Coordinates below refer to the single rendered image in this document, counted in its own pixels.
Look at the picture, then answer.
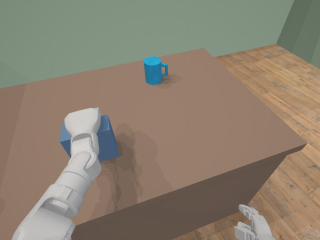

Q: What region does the robot right hand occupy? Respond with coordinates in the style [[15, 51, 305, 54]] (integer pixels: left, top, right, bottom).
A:
[[234, 204, 273, 240]]

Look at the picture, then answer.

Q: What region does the table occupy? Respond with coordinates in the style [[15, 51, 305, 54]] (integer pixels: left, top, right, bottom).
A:
[[0, 48, 307, 240]]

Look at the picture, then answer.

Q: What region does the left robot upper arm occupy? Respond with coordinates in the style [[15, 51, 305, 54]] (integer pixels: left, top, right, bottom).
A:
[[17, 207, 76, 240]]

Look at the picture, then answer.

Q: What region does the left robot forearm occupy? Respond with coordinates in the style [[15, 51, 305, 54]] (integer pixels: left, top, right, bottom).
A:
[[11, 130, 102, 240]]

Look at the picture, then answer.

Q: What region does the sponge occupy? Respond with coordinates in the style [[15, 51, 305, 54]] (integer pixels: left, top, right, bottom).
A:
[[60, 114, 119, 162]]

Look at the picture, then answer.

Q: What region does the robot left hand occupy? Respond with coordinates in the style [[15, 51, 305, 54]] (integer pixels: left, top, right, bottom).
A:
[[64, 107, 102, 154]]

